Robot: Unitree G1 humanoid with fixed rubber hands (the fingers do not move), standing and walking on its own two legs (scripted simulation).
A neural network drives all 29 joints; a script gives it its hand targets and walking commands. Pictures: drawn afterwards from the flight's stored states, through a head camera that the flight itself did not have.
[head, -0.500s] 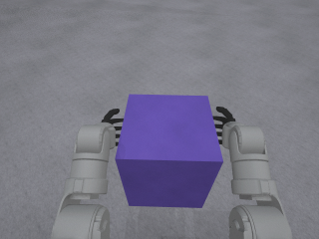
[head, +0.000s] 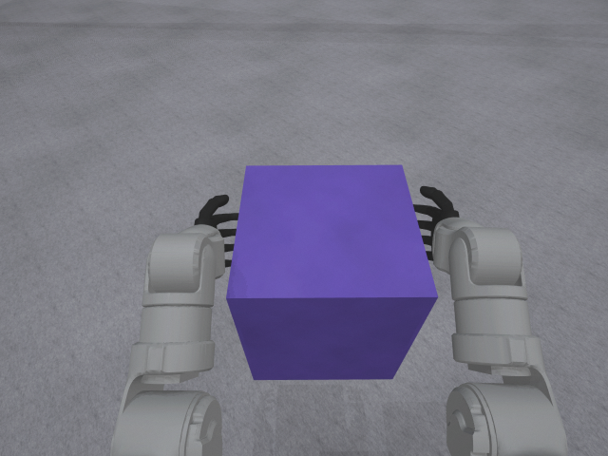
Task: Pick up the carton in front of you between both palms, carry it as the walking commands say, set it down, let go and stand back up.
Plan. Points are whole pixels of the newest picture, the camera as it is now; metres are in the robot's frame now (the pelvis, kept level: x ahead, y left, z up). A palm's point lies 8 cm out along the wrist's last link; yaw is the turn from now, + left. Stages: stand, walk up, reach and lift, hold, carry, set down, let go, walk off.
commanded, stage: carry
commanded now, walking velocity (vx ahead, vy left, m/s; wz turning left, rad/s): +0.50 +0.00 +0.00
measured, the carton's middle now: (323, 278) +0.36 -0.01 +0.04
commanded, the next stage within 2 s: none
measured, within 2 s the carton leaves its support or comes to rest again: neither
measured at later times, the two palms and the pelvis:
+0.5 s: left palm (210, 165) +0.56 +0.17 +0.09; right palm (385, 156) +0.56 -0.13 +0.10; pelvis +0.29 +0.03 +0.01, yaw -2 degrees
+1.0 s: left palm (232, 126) +0.66 +0.14 +0.11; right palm (393, 124) +0.65 -0.15 +0.11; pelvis +0.39 +0.01 +0.01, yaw -2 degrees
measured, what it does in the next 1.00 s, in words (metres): walks ahead: left foot, then right foot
